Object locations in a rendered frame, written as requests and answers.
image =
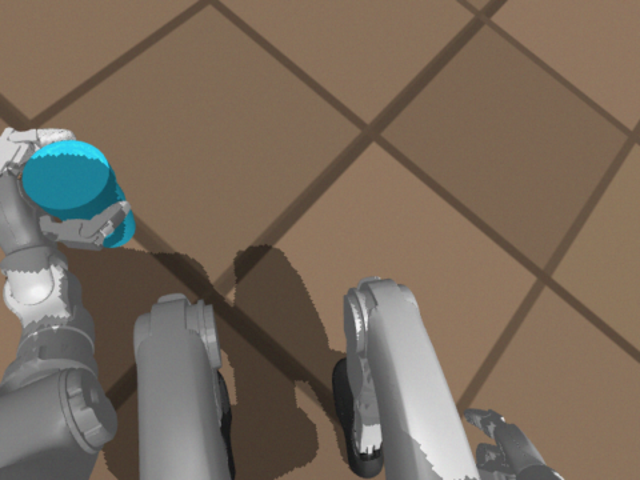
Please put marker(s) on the left robot arm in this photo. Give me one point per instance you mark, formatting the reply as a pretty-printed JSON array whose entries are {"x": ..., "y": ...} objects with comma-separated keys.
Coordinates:
[{"x": 54, "y": 414}]

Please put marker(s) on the right robot hand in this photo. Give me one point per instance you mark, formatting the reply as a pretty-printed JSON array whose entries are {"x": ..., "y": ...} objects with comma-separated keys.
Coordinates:
[{"x": 514, "y": 450}]

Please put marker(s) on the left robot foot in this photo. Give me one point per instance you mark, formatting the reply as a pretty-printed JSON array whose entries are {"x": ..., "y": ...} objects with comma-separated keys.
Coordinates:
[{"x": 226, "y": 424}]

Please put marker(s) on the right robot foot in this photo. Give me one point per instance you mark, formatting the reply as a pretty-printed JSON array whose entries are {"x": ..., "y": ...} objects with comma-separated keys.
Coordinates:
[{"x": 363, "y": 465}]

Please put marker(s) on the left robot hand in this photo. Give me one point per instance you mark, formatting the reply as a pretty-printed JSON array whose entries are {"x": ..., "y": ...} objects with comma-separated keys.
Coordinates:
[{"x": 23, "y": 223}]

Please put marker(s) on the cup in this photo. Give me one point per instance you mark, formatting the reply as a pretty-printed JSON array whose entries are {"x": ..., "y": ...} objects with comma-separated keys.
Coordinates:
[{"x": 73, "y": 180}]

